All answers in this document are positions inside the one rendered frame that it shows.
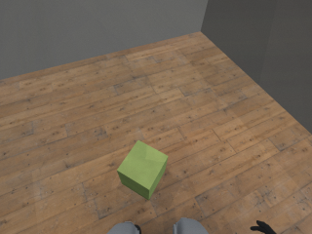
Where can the carton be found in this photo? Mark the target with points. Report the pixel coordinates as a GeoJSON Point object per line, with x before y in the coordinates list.
{"type": "Point", "coordinates": [142, 169]}

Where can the robot thigh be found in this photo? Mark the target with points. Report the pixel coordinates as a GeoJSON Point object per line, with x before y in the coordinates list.
{"type": "Point", "coordinates": [123, 228]}
{"type": "Point", "coordinates": [189, 226]}

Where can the right robot hand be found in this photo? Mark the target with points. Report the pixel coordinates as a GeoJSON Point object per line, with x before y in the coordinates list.
{"type": "Point", "coordinates": [263, 227]}

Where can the right robot thigh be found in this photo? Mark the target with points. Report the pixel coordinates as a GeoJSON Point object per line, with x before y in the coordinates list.
{"type": "Point", "coordinates": [189, 226]}

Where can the left robot thigh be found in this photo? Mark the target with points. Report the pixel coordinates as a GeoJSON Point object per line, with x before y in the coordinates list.
{"type": "Point", "coordinates": [123, 228]}

